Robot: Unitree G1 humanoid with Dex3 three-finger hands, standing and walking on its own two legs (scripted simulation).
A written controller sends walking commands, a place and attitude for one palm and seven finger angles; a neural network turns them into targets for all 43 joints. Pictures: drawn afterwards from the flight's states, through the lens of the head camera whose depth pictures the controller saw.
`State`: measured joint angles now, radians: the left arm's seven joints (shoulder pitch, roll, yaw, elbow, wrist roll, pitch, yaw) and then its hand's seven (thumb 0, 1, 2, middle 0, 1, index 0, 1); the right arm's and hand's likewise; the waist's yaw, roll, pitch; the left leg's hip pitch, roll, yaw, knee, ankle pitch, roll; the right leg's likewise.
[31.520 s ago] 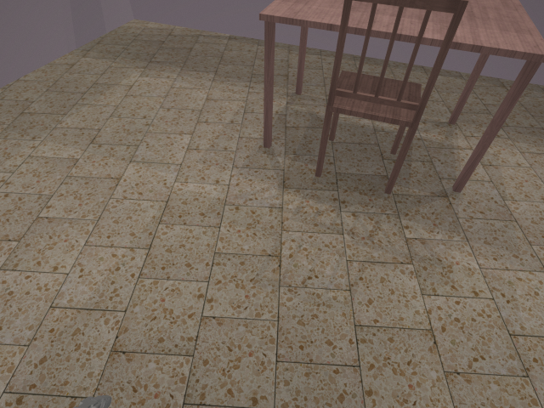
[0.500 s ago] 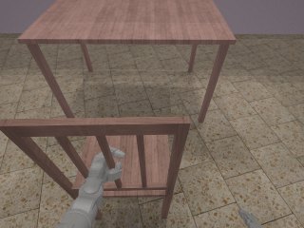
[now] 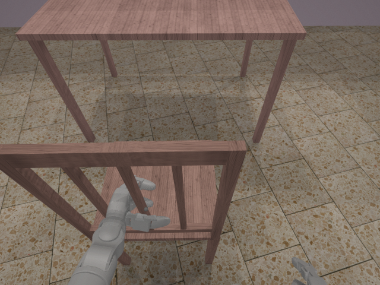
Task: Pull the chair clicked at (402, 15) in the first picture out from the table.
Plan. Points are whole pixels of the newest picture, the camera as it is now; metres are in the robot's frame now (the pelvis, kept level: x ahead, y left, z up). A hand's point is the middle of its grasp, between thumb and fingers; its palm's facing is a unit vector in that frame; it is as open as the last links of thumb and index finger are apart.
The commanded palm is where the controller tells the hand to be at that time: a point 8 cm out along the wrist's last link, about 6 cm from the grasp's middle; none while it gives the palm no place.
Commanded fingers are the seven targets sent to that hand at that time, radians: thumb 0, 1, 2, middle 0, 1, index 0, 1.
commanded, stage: open the thumb and straighten the fingers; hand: left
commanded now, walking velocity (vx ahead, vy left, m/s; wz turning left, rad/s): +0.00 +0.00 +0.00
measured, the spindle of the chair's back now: (140, 202) +0.31 +0.12 -0.04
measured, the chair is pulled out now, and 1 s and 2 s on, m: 0.59 0.59 0.59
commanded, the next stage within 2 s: draw the fingers out of the gap in 0.40 s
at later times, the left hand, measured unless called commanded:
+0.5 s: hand (144, 214) +0.28 +0.11 -0.04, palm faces -0.04 -0.99 -0.16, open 17.3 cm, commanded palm +0.26 +0.17 -0.03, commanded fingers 0.00 -0.55 0.20 0.00 0.00 0.00 0.00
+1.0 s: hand (136, 256) +0.20 +0.12 -0.05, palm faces -0.06 -0.99 -0.14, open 17.5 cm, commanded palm +0.18 +0.17 -0.03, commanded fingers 0.00 -0.55 0.20 0.00 0.00 0.00 0.00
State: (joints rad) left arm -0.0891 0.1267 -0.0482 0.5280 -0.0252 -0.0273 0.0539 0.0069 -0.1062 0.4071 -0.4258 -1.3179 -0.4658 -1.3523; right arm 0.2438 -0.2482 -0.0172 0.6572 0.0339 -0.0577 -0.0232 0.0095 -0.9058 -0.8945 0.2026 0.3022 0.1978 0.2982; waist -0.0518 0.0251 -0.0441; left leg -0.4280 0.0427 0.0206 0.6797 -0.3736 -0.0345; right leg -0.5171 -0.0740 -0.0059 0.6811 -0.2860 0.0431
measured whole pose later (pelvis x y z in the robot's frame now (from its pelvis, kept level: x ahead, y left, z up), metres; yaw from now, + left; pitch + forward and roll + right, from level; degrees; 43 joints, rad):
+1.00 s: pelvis +0.00 -0.01 -0.03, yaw +3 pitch +9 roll +0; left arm 0.40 0.17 -0.11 -0.05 -0.03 0.12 -0.01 -0.01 -0.54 0.20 0.00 0.00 0.00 0.00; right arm 0.25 -0.25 0.01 0.50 0.03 -0.15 -0.08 0.01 -0.90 -0.89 0.20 0.30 0.20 0.30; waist -0.04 0.04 -0.12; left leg -0.60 0.04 -0.04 0.93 -0.49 -0.05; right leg -0.66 -0.09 -0.05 0.92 -0.41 0.03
